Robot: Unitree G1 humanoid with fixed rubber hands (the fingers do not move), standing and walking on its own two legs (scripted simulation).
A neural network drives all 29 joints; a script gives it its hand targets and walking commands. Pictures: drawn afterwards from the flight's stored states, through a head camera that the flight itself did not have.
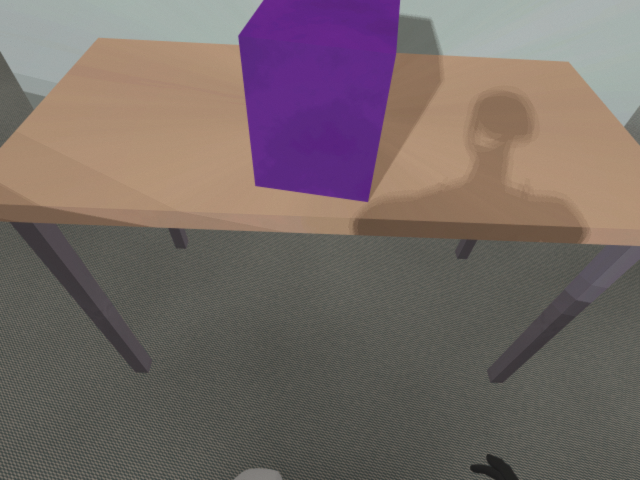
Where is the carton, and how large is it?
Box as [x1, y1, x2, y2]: [238, 0, 399, 201]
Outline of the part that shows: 263,0 238,35 255,185 367,201 395,57 399,0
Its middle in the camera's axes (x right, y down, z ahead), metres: +0.01 -0.27 +0.66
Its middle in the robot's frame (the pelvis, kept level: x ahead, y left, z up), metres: +0.69 +0.05 +0.14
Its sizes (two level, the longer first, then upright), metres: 0.300 0.192 0.244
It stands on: a table, 0.77 m high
